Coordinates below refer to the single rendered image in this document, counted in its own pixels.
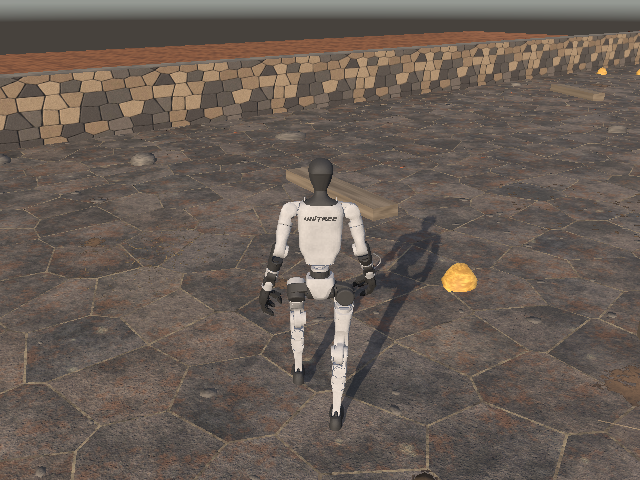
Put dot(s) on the robot right thigh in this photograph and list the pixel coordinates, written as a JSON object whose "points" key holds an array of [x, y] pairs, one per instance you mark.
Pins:
{"points": [[344, 296]]}

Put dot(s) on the right robot hand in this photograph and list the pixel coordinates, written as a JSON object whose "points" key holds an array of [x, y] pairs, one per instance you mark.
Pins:
{"points": [[362, 280]]}

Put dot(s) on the right robot upper arm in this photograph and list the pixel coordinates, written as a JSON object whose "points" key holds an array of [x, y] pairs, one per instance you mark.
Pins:
{"points": [[352, 212]]}

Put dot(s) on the left robot hand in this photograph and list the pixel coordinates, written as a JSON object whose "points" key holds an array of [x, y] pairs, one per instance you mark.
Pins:
{"points": [[264, 300]]}

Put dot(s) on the right robot foot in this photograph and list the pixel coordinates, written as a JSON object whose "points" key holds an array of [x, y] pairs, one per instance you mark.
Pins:
{"points": [[335, 421]]}

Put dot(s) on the robot left forearm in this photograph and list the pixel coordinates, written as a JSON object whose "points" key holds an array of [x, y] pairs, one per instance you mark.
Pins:
{"points": [[272, 270]]}

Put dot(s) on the left robot upper arm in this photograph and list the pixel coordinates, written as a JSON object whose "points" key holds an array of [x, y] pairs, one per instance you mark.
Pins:
{"points": [[288, 211]]}

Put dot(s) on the robot right forearm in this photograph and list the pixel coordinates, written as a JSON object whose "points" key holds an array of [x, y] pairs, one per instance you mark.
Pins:
{"points": [[367, 263]]}

